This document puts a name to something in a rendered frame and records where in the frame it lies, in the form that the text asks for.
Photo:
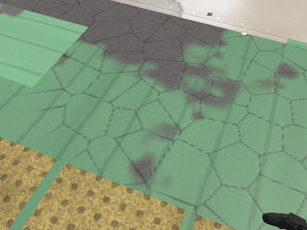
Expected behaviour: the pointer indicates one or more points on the robot right hand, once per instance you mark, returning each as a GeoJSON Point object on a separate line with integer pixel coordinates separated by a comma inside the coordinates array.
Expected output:
{"type": "Point", "coordinates": [285, 221]}

